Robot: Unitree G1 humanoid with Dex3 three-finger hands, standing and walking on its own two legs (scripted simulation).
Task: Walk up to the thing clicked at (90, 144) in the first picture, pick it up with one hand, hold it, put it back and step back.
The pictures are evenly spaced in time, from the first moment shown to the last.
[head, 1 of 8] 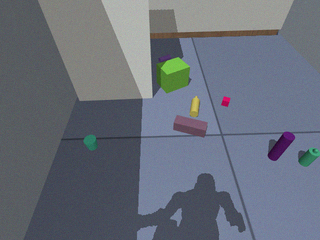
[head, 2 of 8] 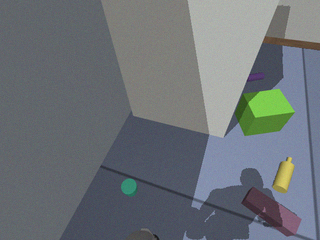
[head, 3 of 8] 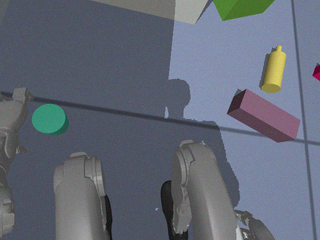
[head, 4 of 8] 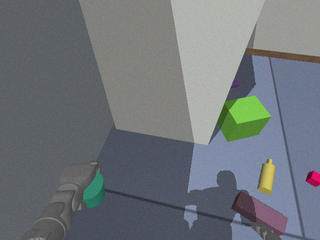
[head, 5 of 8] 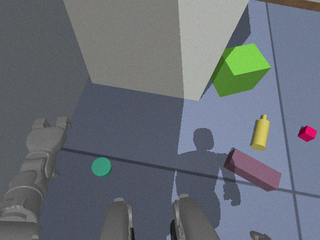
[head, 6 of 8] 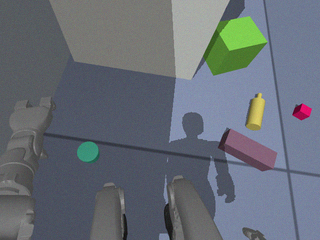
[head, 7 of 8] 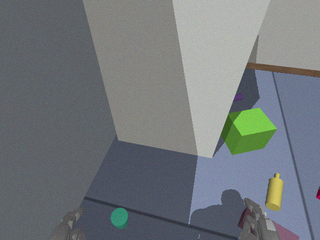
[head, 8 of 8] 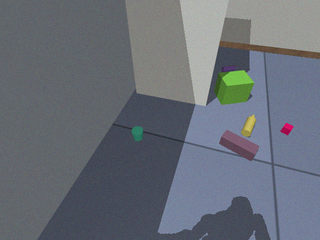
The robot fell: no
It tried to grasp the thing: yes
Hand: left
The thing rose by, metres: 0.64
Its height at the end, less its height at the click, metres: +0.00
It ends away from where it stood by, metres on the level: 0.01
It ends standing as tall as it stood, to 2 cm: yes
